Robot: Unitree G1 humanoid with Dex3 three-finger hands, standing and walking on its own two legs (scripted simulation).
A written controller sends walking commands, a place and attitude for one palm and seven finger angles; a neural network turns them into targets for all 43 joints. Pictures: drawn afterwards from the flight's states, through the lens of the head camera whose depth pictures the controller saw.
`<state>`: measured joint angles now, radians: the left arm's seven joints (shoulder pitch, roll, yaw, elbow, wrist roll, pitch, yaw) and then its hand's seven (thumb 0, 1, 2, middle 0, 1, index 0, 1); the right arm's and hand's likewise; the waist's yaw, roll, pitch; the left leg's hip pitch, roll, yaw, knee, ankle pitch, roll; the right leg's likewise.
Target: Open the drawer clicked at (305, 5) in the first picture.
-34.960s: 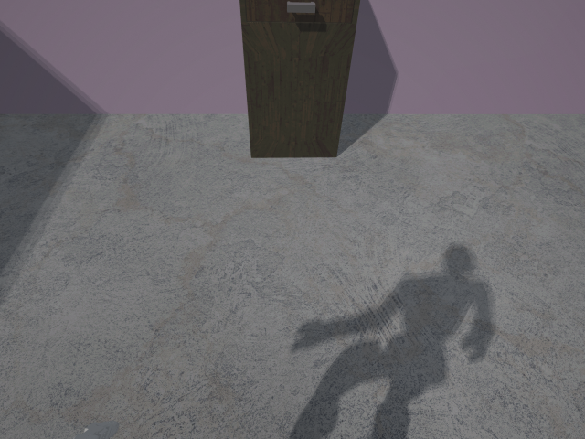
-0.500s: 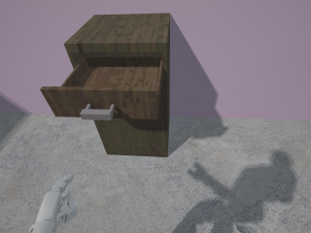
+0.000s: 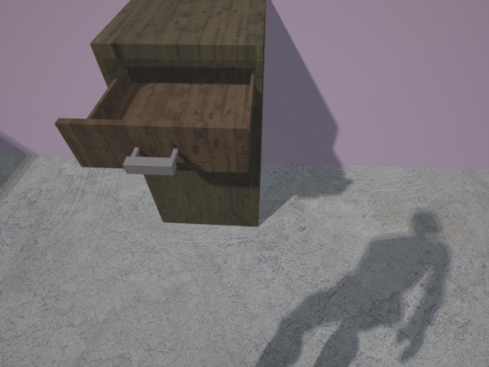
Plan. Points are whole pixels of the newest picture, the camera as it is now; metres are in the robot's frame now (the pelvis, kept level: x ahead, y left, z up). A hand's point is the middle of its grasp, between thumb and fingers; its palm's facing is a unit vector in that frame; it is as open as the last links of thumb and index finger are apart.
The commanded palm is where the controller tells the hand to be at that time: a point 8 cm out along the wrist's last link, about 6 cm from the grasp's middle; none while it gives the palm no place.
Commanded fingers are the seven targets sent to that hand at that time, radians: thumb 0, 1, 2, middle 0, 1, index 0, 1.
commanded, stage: let the arm hang, fingers relaxed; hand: left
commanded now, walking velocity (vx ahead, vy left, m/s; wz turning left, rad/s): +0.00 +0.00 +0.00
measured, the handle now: (153, 158) +0.54 +0.25 +0.00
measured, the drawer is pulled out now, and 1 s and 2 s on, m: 0.30 0.30 0.30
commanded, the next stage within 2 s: look to check the result in 0.44 s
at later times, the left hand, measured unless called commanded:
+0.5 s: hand out of the picture +0.01 +0.16 -0.17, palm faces +0.02 -0.98 -0.19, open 7.3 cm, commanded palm none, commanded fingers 0.00 0.90 0.90 -0.20 -0.30 -0.20 -0.30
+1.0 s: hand out of the picture +0.04 +0.16 -0.17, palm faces +0.01 -0.98 -0.20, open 7.3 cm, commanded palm none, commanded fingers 0.00 0.90 0.90 -0.20 -0.30 -0.20 -0.30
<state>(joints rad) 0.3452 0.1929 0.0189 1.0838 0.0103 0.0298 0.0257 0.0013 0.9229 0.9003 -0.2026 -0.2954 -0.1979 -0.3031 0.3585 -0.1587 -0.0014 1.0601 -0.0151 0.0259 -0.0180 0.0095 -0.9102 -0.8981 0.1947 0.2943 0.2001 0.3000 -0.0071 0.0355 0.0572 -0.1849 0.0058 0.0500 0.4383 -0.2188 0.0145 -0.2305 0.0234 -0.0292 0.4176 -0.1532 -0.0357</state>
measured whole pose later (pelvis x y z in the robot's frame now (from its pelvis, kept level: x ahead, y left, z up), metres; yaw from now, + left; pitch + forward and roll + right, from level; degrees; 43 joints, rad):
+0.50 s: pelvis +0.02 +0.00 +0.00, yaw -1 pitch -2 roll +0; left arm 0.29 0.12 0.01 1.13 0.01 0.00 0.04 0.01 0.92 0.90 -0.20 -0.30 -0.20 -0.30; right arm 0.34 -0.11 -0.01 1.11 -0.01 0.00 -0.03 0.01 -0.91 -0.90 0.19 0.29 0.20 0.30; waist -0.01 0.01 0.06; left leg -0.15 0.01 0.07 0.41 -0.23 0.01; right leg -0.21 0.03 -0.01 0.42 -0.18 -0.03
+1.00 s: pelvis +0.03 +0.00 +0.00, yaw -1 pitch -2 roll +0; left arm 0.27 0.13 0.01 1.13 0.01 -0.01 0.04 0.00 0.91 0.90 -0.20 -0.30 -0.20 -0.30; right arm 0.30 -0.12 -0.01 1.12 -0.01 0.00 -0.03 0.01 -0.91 -0.90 0.19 0.29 0.20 0.30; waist -0.02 0.01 0.06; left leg -0.11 0.02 0.07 0.38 -0.24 0.00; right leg -0.17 0.04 -0.01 0.39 -0.19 -0.04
